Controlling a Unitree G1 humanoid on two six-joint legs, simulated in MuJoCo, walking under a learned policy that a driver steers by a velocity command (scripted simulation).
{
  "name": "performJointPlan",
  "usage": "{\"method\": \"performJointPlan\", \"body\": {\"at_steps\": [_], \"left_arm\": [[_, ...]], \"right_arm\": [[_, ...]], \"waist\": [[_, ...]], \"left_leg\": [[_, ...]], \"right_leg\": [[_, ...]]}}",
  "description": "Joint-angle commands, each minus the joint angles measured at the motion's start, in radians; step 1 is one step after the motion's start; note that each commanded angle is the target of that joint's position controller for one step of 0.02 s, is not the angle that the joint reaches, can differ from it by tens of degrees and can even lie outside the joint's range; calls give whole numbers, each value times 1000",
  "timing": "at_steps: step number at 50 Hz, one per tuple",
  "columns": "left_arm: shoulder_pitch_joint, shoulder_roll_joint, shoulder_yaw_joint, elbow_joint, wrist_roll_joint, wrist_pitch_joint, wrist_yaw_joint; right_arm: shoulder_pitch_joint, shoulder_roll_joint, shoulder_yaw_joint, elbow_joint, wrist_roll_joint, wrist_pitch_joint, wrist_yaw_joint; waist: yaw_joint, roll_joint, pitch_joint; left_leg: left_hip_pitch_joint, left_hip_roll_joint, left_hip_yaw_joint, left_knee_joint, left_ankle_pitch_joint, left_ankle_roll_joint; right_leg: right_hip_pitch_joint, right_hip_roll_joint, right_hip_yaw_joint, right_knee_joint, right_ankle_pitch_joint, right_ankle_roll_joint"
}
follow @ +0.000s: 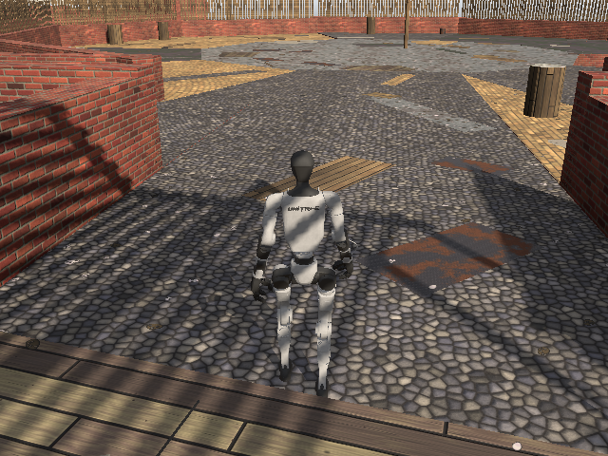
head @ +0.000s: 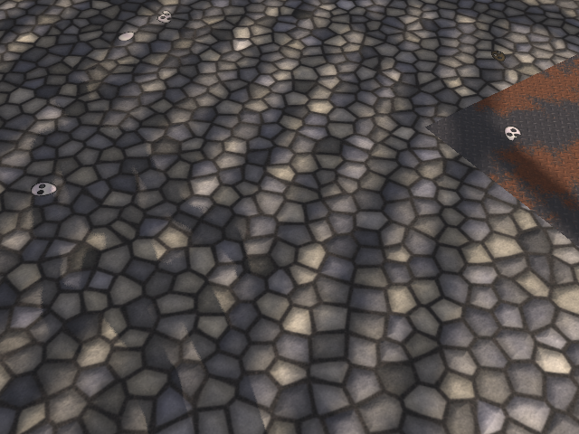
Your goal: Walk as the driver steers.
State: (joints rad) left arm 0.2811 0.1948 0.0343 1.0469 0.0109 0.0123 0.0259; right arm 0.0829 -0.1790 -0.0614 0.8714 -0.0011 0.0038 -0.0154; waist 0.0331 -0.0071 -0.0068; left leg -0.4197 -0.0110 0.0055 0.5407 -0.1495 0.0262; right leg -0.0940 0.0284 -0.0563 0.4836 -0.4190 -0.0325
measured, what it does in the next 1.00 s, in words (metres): stands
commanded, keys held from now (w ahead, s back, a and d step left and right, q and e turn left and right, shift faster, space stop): no key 1.00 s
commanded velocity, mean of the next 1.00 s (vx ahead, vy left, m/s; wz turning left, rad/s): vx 0.01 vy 0.00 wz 0.00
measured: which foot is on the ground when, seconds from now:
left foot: down 0.00-1.00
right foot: down 0.00-1.00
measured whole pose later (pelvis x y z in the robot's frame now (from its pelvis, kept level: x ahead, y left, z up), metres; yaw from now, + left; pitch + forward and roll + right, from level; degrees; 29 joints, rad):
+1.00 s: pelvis +0.00 +0.00 +0.00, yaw +1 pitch -1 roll +0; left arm 0.42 0.12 0.04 1.11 0.01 -0.01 0.04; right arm 0.10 -0.17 -0.06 1.09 0.01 0.03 -0.04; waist 0.01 0.00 0.04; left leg -0.36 -0.03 0.00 0.53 -0.15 0.03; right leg -0.04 0.01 -0.06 0.49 -0.43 -0.03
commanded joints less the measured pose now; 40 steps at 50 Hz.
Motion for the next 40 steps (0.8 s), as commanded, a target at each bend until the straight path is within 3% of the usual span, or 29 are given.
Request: {"method": "performJointPlan", "body": {"at_steps": [1,5,11,23,40], "left_arm": [[110,89,22,11,-3,8,9],[107,77,26,28,-6,10,11],[121,60,27,52,-7,16,14],[162,34,18,75,-5,-8,15],[241,8,14,77,-4,-23,15]], "right_arm": [[-21,-98,-26,-29,2,-21,-1],[-14,-98,-28,10,5,-20,-7],[-26,-95,-30,48,10,-4,-16],[-37,-85,-26,105,9,14,-26],[-20,-83,-14,162,10,14,-25]], "waist": [[0,41,-84],[-5,16,-88],[-7,9,-33],[-22,2,51],[-25,-6,66]], "left_leg": [[283,100,-141,-17,400,97],[298,91,-129,0,425,105],[272,76,-118,-17,283,92],[282,49,-93,-45,127,55],[277,44,-92,-56,111,50]], "right_leg": [[-133,-59,53,-69,243,22],[-112,-61,48,-53,288,29],[-130,-64,45,-67,224,20],[-206,-83,58,-122,110,10],[-208,-81,56,-137,115,6]]}}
